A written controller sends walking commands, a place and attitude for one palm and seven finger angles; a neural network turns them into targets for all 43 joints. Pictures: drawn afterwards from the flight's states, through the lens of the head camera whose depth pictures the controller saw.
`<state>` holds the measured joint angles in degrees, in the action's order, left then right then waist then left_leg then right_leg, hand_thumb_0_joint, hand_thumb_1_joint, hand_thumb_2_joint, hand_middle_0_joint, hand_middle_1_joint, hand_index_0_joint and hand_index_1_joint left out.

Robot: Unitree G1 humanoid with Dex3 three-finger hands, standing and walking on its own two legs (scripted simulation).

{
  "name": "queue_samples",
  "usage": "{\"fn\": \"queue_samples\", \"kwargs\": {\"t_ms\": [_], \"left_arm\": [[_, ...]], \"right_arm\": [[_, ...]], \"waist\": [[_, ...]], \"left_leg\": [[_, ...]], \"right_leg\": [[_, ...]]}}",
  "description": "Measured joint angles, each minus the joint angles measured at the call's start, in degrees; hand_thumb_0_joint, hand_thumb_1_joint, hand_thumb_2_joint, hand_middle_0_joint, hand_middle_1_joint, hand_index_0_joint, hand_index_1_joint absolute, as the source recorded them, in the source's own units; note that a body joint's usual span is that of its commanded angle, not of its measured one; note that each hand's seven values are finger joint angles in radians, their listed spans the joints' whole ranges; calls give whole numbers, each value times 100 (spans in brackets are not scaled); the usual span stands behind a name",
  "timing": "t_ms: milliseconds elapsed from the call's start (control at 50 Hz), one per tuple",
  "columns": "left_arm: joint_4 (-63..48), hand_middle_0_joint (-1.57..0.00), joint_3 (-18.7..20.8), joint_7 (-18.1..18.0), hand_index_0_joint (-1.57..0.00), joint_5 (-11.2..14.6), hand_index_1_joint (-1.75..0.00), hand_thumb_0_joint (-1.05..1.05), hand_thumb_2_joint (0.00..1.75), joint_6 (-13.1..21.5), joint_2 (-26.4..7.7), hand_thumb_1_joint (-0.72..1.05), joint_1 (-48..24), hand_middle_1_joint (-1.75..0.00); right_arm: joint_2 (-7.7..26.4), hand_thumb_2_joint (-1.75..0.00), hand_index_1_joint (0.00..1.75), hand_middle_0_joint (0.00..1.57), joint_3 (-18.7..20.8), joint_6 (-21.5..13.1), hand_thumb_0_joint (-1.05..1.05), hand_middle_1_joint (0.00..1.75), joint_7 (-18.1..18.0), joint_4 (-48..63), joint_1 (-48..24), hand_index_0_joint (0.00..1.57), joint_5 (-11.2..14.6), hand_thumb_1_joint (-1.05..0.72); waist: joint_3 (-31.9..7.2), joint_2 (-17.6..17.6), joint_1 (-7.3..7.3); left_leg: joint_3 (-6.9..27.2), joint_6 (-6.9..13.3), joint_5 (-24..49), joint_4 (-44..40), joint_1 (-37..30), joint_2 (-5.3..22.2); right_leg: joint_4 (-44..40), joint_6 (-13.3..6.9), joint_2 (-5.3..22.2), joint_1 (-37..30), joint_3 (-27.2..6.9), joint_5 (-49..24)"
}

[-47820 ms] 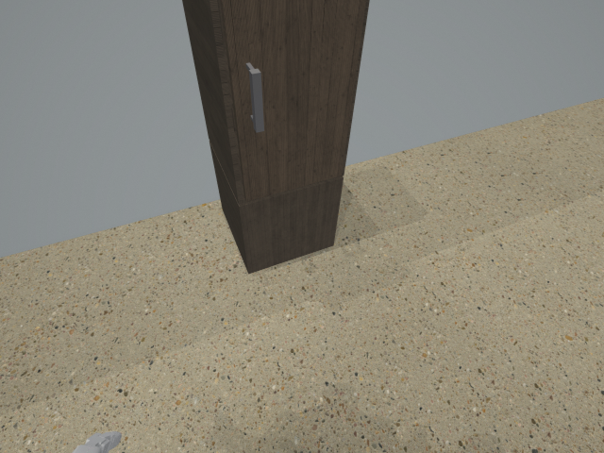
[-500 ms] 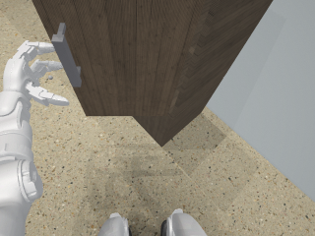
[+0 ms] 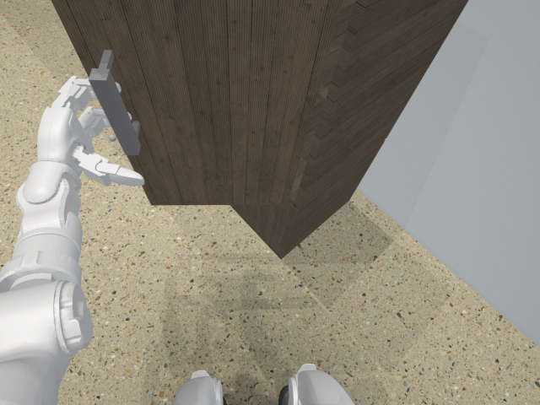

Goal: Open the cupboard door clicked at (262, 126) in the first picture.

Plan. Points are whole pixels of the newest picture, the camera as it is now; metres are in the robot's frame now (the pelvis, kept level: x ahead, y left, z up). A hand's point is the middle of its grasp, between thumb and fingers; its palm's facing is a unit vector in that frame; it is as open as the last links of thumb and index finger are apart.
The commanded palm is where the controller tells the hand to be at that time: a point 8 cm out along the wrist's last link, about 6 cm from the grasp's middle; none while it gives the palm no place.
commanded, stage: slide the fingers in behind the handle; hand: left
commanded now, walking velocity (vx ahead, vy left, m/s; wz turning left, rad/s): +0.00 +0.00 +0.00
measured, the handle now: (121, 106) +0.54 +0.20 +0.08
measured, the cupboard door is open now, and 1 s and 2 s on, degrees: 51 51 55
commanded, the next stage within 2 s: close the thumb around the handle in 0.82 s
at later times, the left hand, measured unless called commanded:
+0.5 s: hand (129, 138) +0.47 +0.18 +0.08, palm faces +0.00 -1.00 -0.02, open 14.1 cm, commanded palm +0.45 +0.22 +0.07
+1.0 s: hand (135, 135) +0.49 +0.17 +0.07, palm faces -0.02 -1.00 -0.02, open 13.9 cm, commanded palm +0.46 +0.22 +0.07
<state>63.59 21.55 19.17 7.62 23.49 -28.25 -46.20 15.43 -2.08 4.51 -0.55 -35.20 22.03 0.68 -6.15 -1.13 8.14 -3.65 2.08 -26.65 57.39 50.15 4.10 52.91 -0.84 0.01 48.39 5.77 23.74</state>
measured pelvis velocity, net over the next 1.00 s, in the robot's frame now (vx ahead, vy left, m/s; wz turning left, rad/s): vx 0.00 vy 0.00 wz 0.01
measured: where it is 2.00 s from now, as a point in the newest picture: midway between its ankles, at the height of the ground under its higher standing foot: outside the picture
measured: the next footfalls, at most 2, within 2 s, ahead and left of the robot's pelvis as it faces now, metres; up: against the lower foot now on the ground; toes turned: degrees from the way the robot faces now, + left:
none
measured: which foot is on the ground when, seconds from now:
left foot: down 0.00-1.00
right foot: down 0.00-1.00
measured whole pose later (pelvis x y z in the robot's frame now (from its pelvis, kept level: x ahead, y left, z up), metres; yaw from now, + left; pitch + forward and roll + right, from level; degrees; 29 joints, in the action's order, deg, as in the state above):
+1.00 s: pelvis +0.00 +0.00 +0.00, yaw +0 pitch +20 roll -3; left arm 65.7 19.1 13.7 6.3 24.7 -25.3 -49.4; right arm 15.4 -1.6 2.9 -0.2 -36.4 22.0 0.3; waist -5.8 -1.4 8.5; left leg -3.5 2.0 -26.5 58.1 51.7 3.6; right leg 54.3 -1.0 0.4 50.2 5.7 24.1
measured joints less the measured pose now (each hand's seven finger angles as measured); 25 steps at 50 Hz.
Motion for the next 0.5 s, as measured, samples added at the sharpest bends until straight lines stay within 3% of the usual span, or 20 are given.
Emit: {"fn": "queue_samples", "kwargs": {"t_ms": [180,280,360,500], "left_arm": [[62,-30,-10,-225,-30,-70,-120,-2,30,-19,96,-50,-47,-120],[-104,-30,-122,-261,-29,-50,-120,-2,30,120,211,-49,19,-120],[-70,-30,-144,-346,-29,36,-120,-2,30,40,326,-49,47,-120],[-27,-29,-266,-545,-26,-29,-120,-2,30,61,388,-49,19,-120]], "right_arm": [[-7,-90,30,21,2,-60,1,30,-10,34,-41,20,0,-91],[-15,-90,30,21,41,-74,1,30,28,-18,-10,20,-10,-91],[-20,-90,30,21,48,-37,1,30,47,-44,8,20,5,-91],[-52,-90,30,21,51,-54,1,30,83,-42,6,20,-11,-91]], "waist": [[39,7,34],[-3,-18,-10],[-31,-48,-41],[-21,-34,-77]], "left_leg": [[-1,-24,32,-27,-16,-3],[-8,-38,27,-27,-17,-2],[-16,-38,34,-71,-94,-13],[-2,-43,63,-96,-124,-39]], "right_leg": [[22,-27,1,8,-4,-1],[38,-37,-2,19,-14,10],[14,-35,6,-48,-23,14],[19,-44,28,-75,-11,12]]}}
